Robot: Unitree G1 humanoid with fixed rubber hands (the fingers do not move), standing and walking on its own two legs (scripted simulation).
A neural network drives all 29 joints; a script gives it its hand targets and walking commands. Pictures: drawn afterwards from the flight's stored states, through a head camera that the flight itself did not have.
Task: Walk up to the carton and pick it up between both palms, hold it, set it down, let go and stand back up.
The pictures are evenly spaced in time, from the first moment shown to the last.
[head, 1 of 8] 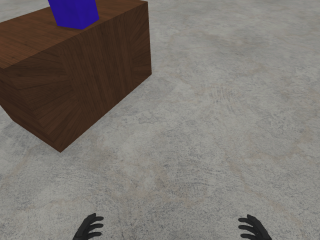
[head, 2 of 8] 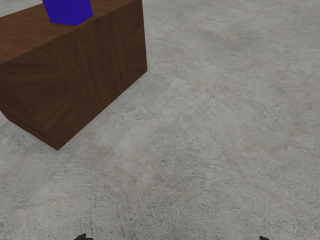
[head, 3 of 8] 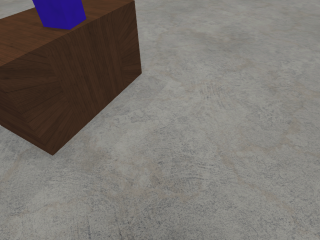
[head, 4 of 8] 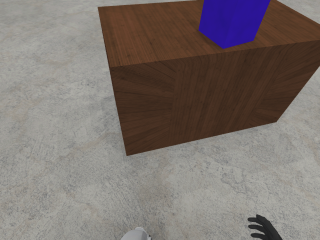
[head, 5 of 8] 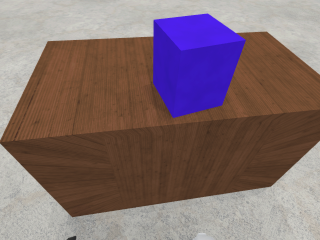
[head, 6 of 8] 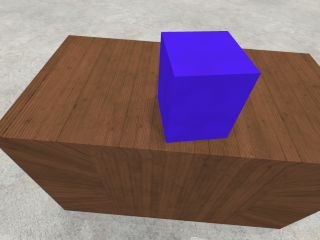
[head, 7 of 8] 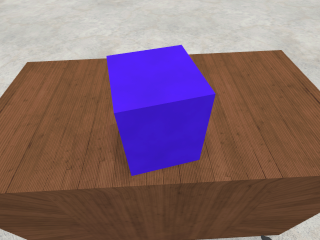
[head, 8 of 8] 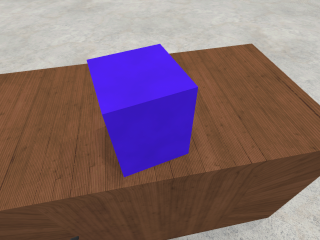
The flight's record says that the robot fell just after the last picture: no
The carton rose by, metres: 0.00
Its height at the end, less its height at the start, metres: +0.00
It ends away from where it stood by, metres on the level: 0.00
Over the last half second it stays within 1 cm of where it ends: yes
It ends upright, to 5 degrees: yes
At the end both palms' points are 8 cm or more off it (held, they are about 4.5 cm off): yes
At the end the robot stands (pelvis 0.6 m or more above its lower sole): yes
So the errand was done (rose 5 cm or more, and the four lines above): no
